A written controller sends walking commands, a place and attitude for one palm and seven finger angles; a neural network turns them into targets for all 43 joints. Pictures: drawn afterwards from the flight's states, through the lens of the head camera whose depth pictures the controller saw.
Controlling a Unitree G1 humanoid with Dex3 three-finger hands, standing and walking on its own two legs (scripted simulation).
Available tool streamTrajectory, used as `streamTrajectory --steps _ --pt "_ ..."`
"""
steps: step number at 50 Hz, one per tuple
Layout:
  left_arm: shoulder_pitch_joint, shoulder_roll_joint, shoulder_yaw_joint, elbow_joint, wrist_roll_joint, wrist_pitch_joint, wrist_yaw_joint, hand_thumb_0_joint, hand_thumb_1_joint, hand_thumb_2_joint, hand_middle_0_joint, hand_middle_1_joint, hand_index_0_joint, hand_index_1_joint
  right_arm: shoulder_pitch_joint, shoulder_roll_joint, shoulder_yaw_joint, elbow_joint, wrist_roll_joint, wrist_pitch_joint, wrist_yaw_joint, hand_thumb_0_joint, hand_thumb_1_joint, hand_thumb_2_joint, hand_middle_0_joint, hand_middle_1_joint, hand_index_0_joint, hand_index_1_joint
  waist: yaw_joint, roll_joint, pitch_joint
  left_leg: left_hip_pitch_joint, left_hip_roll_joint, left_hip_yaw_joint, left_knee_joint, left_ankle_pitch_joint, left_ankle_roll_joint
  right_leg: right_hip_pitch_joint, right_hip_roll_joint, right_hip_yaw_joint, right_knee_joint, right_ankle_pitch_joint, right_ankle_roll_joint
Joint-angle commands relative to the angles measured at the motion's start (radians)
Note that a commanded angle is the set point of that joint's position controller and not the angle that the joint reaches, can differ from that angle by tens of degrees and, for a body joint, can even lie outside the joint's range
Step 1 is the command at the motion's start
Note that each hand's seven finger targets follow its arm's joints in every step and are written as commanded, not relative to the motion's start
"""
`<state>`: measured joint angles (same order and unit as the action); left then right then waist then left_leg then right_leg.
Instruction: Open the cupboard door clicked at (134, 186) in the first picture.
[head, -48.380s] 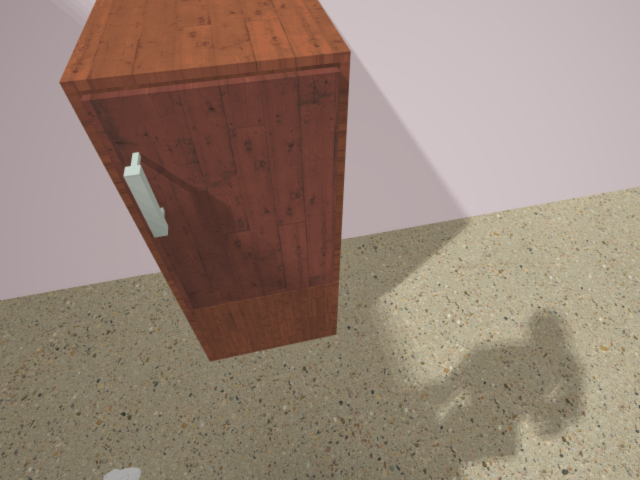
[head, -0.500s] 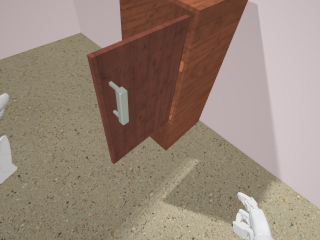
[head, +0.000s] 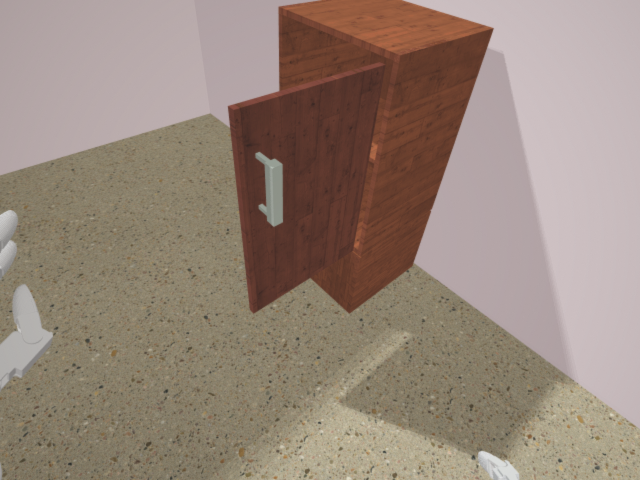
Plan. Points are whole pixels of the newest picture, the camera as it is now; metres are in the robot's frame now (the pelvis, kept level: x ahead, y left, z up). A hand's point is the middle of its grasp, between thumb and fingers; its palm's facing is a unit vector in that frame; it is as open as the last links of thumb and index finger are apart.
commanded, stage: stop stepping back and stand still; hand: left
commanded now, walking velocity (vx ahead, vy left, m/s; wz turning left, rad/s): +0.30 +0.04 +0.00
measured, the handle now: (267, 189) +0.64 +0.16 +0.00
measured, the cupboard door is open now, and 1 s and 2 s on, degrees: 90 90 90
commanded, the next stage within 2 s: let the arm hang, fingers relaxed in 0.50 s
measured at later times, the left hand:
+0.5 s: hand (54, 371) +0.17 +0.26 +0.15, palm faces +0.43 -0.76 -0.49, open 7.4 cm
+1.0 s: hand out of the picture -0.03 +0.17 -0.18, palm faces +0.12 -0.97 -0.20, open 7.0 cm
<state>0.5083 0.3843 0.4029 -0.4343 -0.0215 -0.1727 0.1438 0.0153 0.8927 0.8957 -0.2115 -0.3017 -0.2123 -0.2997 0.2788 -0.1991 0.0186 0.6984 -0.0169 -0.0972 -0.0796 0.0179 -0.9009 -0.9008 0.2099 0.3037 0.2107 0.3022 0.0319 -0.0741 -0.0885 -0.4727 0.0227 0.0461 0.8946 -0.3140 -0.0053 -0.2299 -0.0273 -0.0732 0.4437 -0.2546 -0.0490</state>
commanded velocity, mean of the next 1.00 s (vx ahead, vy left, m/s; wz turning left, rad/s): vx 0.04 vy -0.01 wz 0.00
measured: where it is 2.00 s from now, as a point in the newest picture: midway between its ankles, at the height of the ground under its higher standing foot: outside the picture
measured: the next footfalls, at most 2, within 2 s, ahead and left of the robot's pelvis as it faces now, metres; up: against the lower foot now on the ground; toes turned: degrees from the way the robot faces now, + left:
left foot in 0.10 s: +0.01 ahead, +0.16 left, +0.00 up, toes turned +5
left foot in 0.58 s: +0.04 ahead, +0.12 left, +0.00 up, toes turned +5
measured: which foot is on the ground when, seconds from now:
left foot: up 0.00-0.08, down 0.10-0.30, up 0.32-0.56, down 0.58-1.00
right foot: down 0.00-1.00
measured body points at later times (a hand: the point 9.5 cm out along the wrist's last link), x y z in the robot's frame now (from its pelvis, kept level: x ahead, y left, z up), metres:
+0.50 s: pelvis -0.02 -0.01 -0.01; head -0.03 -0.01 +0.44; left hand +0.14 +0.30 +0.17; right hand +0.12 -0.24 -0.11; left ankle -0.02 +0.12 -0.70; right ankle +0.04 -0.07 -0.75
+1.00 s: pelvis -0.04 -0.02 -0.01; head -0.02 -0.01 +0.44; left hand -0.03 +0.23 -0.16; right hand +0.05 -0.25 -0.15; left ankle +0.00 +0.12 -0.74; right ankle +0.00 -0.12 -0.74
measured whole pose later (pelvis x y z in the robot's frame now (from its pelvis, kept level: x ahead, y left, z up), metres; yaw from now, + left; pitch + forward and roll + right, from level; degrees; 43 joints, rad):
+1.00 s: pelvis -0.04 -0.02 -0.01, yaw +6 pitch -2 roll -1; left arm 0.29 0.21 0.01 0.93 0.02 0.03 0.01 -0.01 0.99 0.89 -0.21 -0.30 -0.21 -0.30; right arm 0.22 -0.20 0.01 0.97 -0.03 0.03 0.00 0.01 -0.91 -0.90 0.21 0.30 0.21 0.30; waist 0.01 -0.01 0.07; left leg -0.28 0.02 -0.03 0.50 -0.19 -0.02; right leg -0.24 0.02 -0.02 0.49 -0.22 -0.02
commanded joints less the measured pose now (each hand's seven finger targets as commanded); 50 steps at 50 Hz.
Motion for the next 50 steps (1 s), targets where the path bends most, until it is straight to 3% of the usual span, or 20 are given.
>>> streamTrajectory --steps 1,3,5,6,8,13,14,15,16,22,26,29,30,31,34,37,38,40,42,50 --pt "-0.115 0.196 0.067 -0.184 0.016 -0.063 0.032 0.0 0.9 0.9 -0.2 -0.3 -0.2 -0.3 -0.146 -0.115 -0.05 -0.176 0.001 -0.094 -0.052 0.0 -0.9 -0.9 0.2 0.3 0.2 0.3 -0.03 -0.03 0.077 0.168 0.001 0.063 -0.331 -0.096 0.043 -0.107 -0.214 0.221 -0.216 -0.385 -0.082" --pt "-0.125 0.211 0.096 -0.261 0.009 -0.076 0.04 0.0 0.9 0.9 -0.2 -0.3 -0.2 -0.3 -0.11 -0.121 -0.048 -0.191 -0.002 -0.11 -0.054 0.0 -0.9 -0.9 0.2 0.3 0.2 0.3 -0.046 0.043 0.022 0.274 -0.004 0.053 -0.512 -0.098 0.056 -0.055 -0.143 0.18 -0.074 -0.305 -0.051" --pt "-0.141 0.229 0.13 -0.37 0.01 -0.104 0.048 0.0 0.9 0.9 -0.2 -0.3 -0.2 -0.3 -0.102 -0.156 -0.059 -0.223 0.0 -0.116 -0.046 0.0 -0.9 -0.9 0.2 0.3 0.2 0.3 -0.05 0.387 0.01 0.42 0.227 -0.318 -0.597 -0.026 0.153 -0.244 0.013 0.03 0.305 -0.145 0.029" --pt "-0.126 0.263 0.151 -0.375 0.016 -0.109 0.048 0.0 0.9 0.9 -0.2 -0.3 -0.2 -0.3 -0.094 -0.136 -0.056 -0.225 0.003 -0.121 -0.038 0.0 -0.9 -0.9 0.2 0.3 0.2 0.3 -0.05 0.391 0.021 0.467 0.313 -0.401 -0.619 0.146 0.181 -0.351 0.026 -0.028 0.415 -0.256 0.053" --pt "-0.087 0.273 0.18 -0.349 0.017 -0.11 0.038 0.0 0.9 0.9 -0.2 -0.3 -0.2 -0.3 -0.1 -0.124 -0.057 -0.184 -0.002 -0.132 -0.022 0.0 -0.9 -0.9 0.2 0.3 0.2 0.3 -0.057 0.366 0.079 0.359 0.307 -0.347 -0.625 0.228 0.211 -0.338 -0.001 0.021 0.471 -0.279 0.055" --pt "0.037 0.209 0.152 -0.188 0.005 -0.082 0.029 0.0 0.9 0.9 -0.2 -0.3 -0.2 -0.3 -0.114 -0.146 -0.064 -0.189 0.012 -0.114 -0.004 0.0 -0.9 -0.9 0.2 0.3 0.2 0.3 -0.024 0.214 0.066 0.041 0.166 -0.043 -0.389 0.043 0.1 0.153 0.028 -0.043 0.072 -0.06 0.047" --pt "0.024 0.215 0.146 -0.165 0.01 -0.077 0.025 0.0 0.9 0.9 -0.2 -0.3 -0.2 -0.3 -0.123 -0.136 -0.069 -0.195 0.015 -0.102 -0.001 0.0 -0.9 -0.9 0.2 0.3 0.2 0.3 -0.023 0.024 0.083 -0.062 0.077 0.016 -0.193 -0.111 0.065 0.189 -0.065 0.147 -0.049 -0.106 -0.002" --pt "0.006 0.253 0.17 -0.162 0.008 -0.069 0.025 0.0 0.9 0.9 -0.2 -0.3 -0.2 -0.3 -0.139 -0.127 -0.075 -0.218 0.019 -0.091 0.001 0.0 -0.9 -0.9 0.2 0.3 0.2 0.3 -0.024 -0.22 0.071 -0.162 -0.024 0.036 0.09 -0.243 0.03 0.129 -0.296 0.547 -0.223 -0.231 -0.094" --pt "-0.003 0.233 0.17 -0.128 -0.001 -0.07 0.023 0.0 0.9 0.9 -0.2 -0.3 -0.2 -0.3 -0.148 -0.143 -0.077 -0.208 0.015 -0.082 0.002 0.0 -0.9 -0.9 0.2 0.3 0.2 0.3 -0.022 -0.141 0.09 -0.173 -0.004 -0.051 0.252 -0.209 0.024 0.067 -0.366 0.606 -0.264 -0.192 -0.128" --pt "-0.049 0.22 0.145 -0.187 -0.005 -0.115 -0.001 0.0 0.9 0.9 -0.2 -0.3 -0.2 -0.3 -0.142 -0.103 -0.049 -0.19 0.013 -0.067 -0.002 0.0 -0.9 -0.9 0.2 0.3 0.2 0.3 -0.048 -0.053 0.063 0.088 0.037 0.008 0.016 -0.004 0.01 -0.159 -0.227 0.21 -0.279 -0.237 -0.068" --pt "-0.044 0.22 0.134 -0.284 0.005 -0.11 0.023 0.0 0.9 0.9 -0.2 -0.3 -0.2 -0.3 -0.116 -0.108 -0.048 -0.196 -0.008 -0.096 -0.024 0.0 -0.9 -0.9 0.2 0.3 0.2 0.3 -0.033 0.044 0.022 0.283 -0.008 0.053 -0.365 -0.016 0.04 -0.112 -0.196 0.2 -0.255 -0.314 -0.044" --pt "-0.042 0.208 0.138 -0.313 0.003 -0.12 0.034 0.0 0.9 0.9 -0.2 -0.3 -0.2 -0.3 -0.105 -0.138 -0.054 -0.225 -0.012 -0.103 -0.025 0.0 -0.9 -0.9 0.2 0.3 0.2 0.3 -0.024 0.248 0.043 0.256 0.122 -0.172 -0.617 -0.12 0.094 -0.06 -0.074 0.155 -0.058 -0.206 0.029" --pt "-0.049 -0.058 -0.299 0.531 0.067 0.06 -0.129 0.0 0.9 0.9 -0.2 -0.3 -0.2 -0.3 -0.063 -0.335 -0.116 0.01 -0.005 -0.092 0.084 0.0 -0.9 -0.9 0.2 0.3 0.2 0.3 -0.104 0.332 0.153 0.117 0.233 -0.33 -0.484 0.198 0.157 -0.238 -0.079 0.006 0.236 0.036 0.055" --pt "-0.052 -0.086 -0.283 0.538 0.052 0.145 -0.141 0.0 0.9 0.9 -0.2 -0.3 -0.2 -0.3 -0.041 -0.246 -0.111 -0.033 -0.005 -0.03 0.075 0.0 -0.9 -0.9 0.2 0.3 0.2 0.3 -0.074 0.243 0.102 0.137 0.257 -0.308 -0.517 0.457 0.176 -0.178 -0.042 0.069 0.282 -0.096 0.049" --pt "-0.136 -0.088 -0.299 0.595 0.055 0.179 -0.143 0.0 0.9 0.9 -0.2 -0.3 -0.2 -0.3 -0.073 -0.191 -0.068 -0.037 -0.018 0.01 0.065 0.0 -0.9 -0.9 0.2 0.3 0.2 0.3 -0.052 0.107 -0.008 0.117 0.232 -0.306 -0.475 0.524 0.174 -0.12 -0.002 0.098 0.33 -0.228 0.047" --pt "-0.169 -0.011 -0.309 0.783 0.062 0.162 -0.138 0.0 0.9 0.9 -0.2 -0.3 -0.2 -0.3 -0.097 -0.2 -0.067 -0.013 -0.006 0.027 0.062 0.0 -0.9 -0.9 0.2 0.3 0.2 0.3 -0.016 -0.151 -0.061 0.14 0.07 -0.132 -0.349 0.424 0.056 0.084 -0.063 0.166 0.076 0.319 0.021" --pt "-0.184 0.024 -0.31 0.859 0.058 0.157 -0.138 0.0 0.9 0.9 -0.2 -0.3 -0.2 -0.3 -0.082 -0.185 -0.067 0.012 -0.004 0.035 0.066 0.0 -0.9 -0.9 0.2 0.3 0.2 0.3 -0.031 -0.15 -0.04 0.147 0.021 -0.094 -0.34 0.296 0.029 0.075 -0.126 0.227 0.044 0.446 -0.008" --pt "-0.259 0.042 -0.331 0.969 0.045 0.166 -0.14 0.0 0.9 0.9 -0.2 -0.3 -0.2 -0.3 -0.067 -0.19 -0.063 0.059 -0.006 0.061 0.079 0.0 -0.9 -0.9 0.2 0.3 0.2 0.3 -0.065 0.09 0.046 0.213 0.024 -0.115 -0.434 0.199 0.029 -0.052 -0.106 0.203 0.02 0.182 -0.008" --pt "-0.253 0.012 -0.348 1.08 0.041 0.167 -0.133 0.0 0.9 0.9 -0.2 -0.3 -0.2 -0.3 -0.129 -0.178 -0.055 0.094 -0.012 0.08 0.077 0.0 -0.9 -0.9 0.2 0.3 0.2 0.3 -0.029 0.124 0.074 0.176 0.044 -0.127 -0.454 0.195 0.036 -0.012 -0.057 0.187 -0.012 0.096 0.017" --pt "-0.238 -0.022 -0.361 1.35 0.035 0.16 -0.129 0.0 0.9 0.9 -0.2 -0.3 -0.2 -0.3 -0.054 -0.118 -0.048 0.245 -0.008 0.108 0.067 0.0 -0.9 -0.9 0.2 0.3 0.2 0.3 -0.048 0.153 0.086 0.257 0.03 -0.112 -0.496 0.032 0.021 -0.047 -0.062 0.196 -0.152 -0.106 0.0"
